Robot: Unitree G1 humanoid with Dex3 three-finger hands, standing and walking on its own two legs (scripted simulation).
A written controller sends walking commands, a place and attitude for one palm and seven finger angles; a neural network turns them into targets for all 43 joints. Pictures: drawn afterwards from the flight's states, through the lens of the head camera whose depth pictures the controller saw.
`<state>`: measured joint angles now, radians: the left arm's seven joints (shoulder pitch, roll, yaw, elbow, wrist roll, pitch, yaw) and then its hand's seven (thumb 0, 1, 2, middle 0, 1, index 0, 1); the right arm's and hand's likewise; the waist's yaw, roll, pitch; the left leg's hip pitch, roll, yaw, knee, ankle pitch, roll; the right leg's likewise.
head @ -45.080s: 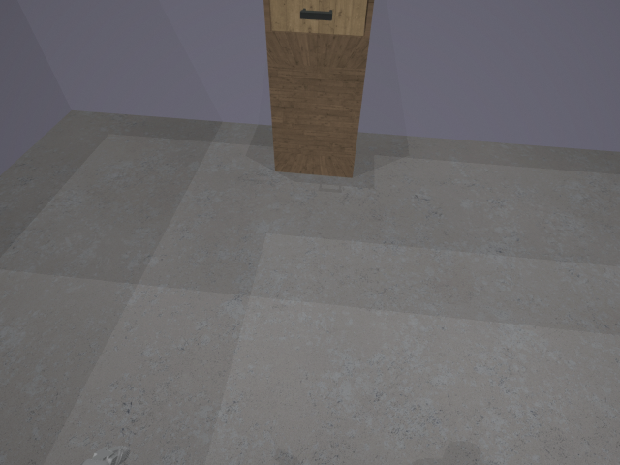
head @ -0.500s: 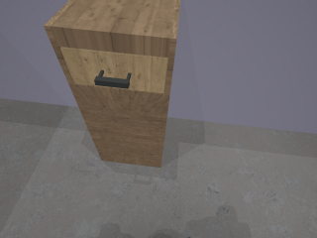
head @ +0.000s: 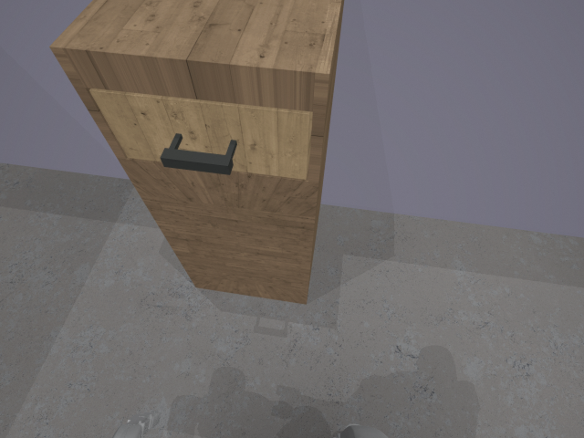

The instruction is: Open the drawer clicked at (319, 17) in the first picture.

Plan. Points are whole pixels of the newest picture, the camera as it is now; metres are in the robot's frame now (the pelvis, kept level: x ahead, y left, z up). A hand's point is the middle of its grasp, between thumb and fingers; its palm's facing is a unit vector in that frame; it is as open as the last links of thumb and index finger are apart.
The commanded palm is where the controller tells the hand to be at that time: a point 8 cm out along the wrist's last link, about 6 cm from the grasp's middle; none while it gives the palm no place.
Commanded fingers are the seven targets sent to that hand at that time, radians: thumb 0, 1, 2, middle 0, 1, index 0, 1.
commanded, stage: come to a stop and stand still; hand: left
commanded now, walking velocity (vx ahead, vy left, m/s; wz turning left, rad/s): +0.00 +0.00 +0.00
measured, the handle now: (201, 152) +0.54 +0.19 +0.01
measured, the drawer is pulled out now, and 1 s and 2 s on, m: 0.00 0.00 0.00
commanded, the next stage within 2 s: look again from close up in 0.50 s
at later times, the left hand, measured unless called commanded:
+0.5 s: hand out of the picture +0.01 +0.16 -0.17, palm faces +0.01 -0.98 -0.21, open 7.3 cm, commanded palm none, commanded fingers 0.00 0.90 0.90 -0.20 -0.30 -0.20 -0.30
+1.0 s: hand out of the picture +0.02 +0.16 -0.18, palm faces -0.05 -0.98 -0.18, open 7.3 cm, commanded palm none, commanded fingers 0.00 0.90 0.90 -0.20 -0.30 -0.20 -0.30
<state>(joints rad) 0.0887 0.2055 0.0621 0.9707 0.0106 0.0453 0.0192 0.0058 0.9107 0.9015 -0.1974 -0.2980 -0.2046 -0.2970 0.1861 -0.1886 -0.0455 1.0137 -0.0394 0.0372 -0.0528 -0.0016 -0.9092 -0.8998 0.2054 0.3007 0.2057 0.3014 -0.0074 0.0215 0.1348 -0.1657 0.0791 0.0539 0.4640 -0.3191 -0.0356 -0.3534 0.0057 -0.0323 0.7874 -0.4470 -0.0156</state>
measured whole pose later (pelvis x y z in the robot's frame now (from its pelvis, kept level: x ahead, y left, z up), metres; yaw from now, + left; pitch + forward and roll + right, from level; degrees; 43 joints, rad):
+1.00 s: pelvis +0.01 +0.00 +0.00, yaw -3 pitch +0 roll +0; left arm 0.30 0.15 -0.02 1.09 0.01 -0.01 0.04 0.01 0.92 0.90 -0.20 -0.30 -0.20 -0.30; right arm 0.32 -0.14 0.02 1.14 -0.02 -0.02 -0.03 0.00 -0.91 -0.90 0.20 0.30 0.20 0.30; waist -0.01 -0.01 0.01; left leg -0.22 -0.02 0.09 0.46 -0.24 0.05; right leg -0.18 0.01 0.01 0.48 -0.29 -0.02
